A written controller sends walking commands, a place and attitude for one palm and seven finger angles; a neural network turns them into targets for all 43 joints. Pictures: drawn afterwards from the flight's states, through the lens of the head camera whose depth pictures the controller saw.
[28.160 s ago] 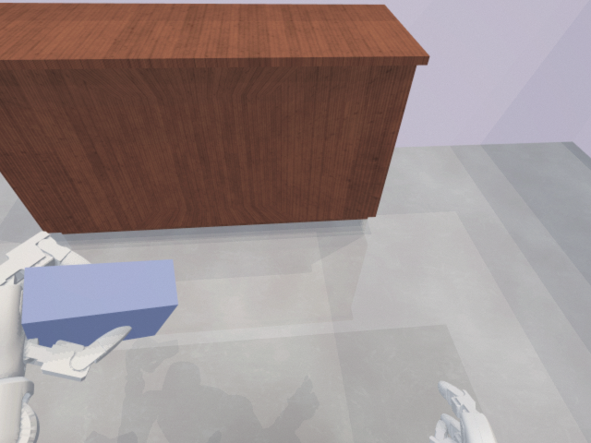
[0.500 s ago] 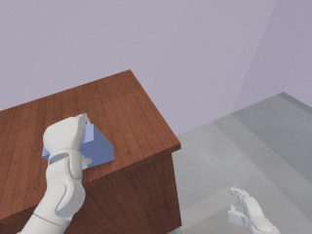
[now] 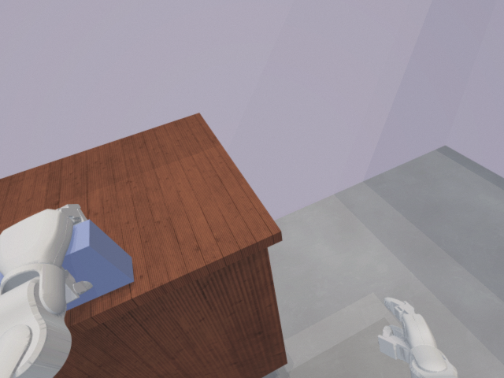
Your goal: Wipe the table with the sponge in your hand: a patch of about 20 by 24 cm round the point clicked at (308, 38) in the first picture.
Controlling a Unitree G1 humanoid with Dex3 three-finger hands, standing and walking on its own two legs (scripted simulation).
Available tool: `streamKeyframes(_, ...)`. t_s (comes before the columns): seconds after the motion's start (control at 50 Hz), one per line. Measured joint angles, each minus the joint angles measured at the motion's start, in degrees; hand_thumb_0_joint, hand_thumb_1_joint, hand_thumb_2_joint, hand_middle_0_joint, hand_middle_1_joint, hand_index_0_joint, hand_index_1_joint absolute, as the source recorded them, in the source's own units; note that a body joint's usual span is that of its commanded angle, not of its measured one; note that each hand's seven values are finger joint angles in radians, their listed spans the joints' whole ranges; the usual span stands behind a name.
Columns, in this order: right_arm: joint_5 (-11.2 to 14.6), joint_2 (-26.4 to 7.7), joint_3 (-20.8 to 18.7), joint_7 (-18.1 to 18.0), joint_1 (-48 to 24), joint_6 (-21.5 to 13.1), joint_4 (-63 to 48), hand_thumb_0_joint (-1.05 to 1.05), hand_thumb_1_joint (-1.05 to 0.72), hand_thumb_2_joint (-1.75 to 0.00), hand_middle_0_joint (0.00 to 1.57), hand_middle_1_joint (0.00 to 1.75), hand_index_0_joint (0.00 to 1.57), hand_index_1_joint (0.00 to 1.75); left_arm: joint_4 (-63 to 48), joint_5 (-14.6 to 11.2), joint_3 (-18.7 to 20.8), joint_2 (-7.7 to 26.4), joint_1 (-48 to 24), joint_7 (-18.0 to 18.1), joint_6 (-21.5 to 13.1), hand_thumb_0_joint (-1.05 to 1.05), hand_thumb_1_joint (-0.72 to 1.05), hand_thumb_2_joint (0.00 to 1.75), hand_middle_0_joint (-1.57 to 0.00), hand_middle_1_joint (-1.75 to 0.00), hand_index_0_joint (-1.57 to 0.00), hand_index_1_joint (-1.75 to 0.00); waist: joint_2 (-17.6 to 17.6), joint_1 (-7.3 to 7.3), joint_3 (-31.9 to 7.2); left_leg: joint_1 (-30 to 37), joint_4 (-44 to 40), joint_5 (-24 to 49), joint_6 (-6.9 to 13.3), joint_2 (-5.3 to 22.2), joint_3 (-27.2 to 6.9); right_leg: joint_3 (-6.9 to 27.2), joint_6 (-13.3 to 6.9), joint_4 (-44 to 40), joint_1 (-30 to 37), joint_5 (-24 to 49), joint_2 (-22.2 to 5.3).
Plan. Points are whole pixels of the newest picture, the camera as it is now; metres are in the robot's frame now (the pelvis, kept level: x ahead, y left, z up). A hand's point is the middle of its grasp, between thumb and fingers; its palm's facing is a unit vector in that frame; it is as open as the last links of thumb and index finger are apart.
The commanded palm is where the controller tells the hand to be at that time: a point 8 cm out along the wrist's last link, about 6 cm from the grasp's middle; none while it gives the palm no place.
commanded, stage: slide back across to the middle lane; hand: left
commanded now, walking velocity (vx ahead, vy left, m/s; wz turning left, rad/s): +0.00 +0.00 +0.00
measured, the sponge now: (80, 275) +0.22 +0.30 +0.10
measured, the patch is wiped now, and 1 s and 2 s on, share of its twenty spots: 0.95 0.95 0.95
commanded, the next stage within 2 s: wipe forward along the middle lane in 0.02 s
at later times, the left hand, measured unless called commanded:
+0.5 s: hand (47, 252) +0.24 +0.34 +0.14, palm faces +0.04 -0.04 -1.00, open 9.3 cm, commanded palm +0.21 +0.35 +0.18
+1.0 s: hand (55, 226) +0.29 +0.37 +0.13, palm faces -0.03 -0.01 -1.00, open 9.2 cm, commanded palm +0.27 +0.37 +0.16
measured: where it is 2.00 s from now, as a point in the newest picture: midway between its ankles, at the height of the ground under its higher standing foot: outside the picture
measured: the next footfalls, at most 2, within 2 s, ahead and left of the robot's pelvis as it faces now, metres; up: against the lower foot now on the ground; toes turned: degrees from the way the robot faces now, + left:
none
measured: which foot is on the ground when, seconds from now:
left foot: down 0.00-1.00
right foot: down 0.00-1.00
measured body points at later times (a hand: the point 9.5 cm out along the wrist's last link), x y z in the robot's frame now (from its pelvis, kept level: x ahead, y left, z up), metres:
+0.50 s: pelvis -0.03 +0.02 +0.00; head -0.04 -0.03 +0.45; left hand +0.23 +0.34 +0.19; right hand +0.21 -0.18 -0.10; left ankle -0.04 +0.16 -0.74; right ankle -0.03 -0.06 -0.74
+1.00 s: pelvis -0.03 +0.04 +0.00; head -0.04 +0.00 +0.45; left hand +0.29 +0.37 +0.19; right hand +0.16 -0.19 -0.12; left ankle -0.04 +0.16 -0.74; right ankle -0.03 -0.06 -0.74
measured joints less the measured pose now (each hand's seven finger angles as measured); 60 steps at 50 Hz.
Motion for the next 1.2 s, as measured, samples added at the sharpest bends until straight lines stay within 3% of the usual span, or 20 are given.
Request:
streamKeyframes(0.2,-0.33,0.03,-0.47,-1.63,1.25,-2.63,0.56,0.01,-0.9,-0.9,0.2,0.3,0.2,0.3,3.31,1.75,0.41,1.02,-1.53,-3.02,-4.85,-0.03,-0.44,1.06,-0.78,-1.4,-0.84,-1.43,0.14,0.41,0.65,-1.06,-0.33,0.38,-0.44,-0.56,-1.4,-1.34,0.65,-0.6,-0.56,0.72,-0.71)
streamKeyframes(0.36,-0.32,0.97,0.11,-2.39,1.96,-3.37,1.83,0.01,-0.9,-0.9,0.2,0.3,0.2,0.3,11.54,3.86,-1.63,0.21,-9.47,-2.36,-7.15,-0.05,-0.48,1.09,-0.79,-1.41,-0.85,-1.4,-0.21,0.73,0.83,-1.77,-0.88,1.41,-1.24,-1.14,-2.25,-2.19,1.35,-1.36,-0.9,1.71,-1.45)
streamKeyframes(0.56,-0.21,1.02,0.61,-2.53,3.58,-3.82,2.15,0.01,-0.9,-0.9,0.2,0.3,0.2,0.3,22.26,5.97,-3.08,-0.82,-18.81,-4.1,-8.74,-0.03,-0.5,1.11,-0.81,-1.4,-0.86,-1.39,-0.59,-0.32,0.26,-3.24,-1.22,2.78,-0.9,-2.05,-2.62,-2.56,2.37,-2.23,-1.9,2.98,-2.45)
streamKeyframes(0.9,0.48,0.54,0.28,-2.28,6.85,-3.32,2.97,0.01,-0.9,-0.9,0.2,0.3,0.2,0.3,37.51,8.05,-4.53,-0.82,-31.15,-3.35,-13.09,-0.02,-0.52,1.13,-0.82,-1.4,-0.88,-1.39,-1.85,-1.43,-0.52,-6.36,-0.45,3.44,-0.29,-2.71,-2.89,-2.9,3.15,-2.5,-4.36,3.88,-3.11)
streamKeyframes(1.2,0.76,0.19,-0.45,-2.04,9.26,-2.73,3.0,0.01,-0.9,-0.9,0.2,0.3,0.2,0.3,46.87,8.73,-3.72,0.25,-36.95,-2.36,-17.86,0.0,-0.54,1.15,-0.83,-1.39,-0.89,-1.39,-1.89,-2.16,-1.45,-9.15,1.03,2.57,-0.34,-2.55,-3.16,-3.26,2.99,-1.69,-6.78,3.31,-2.87)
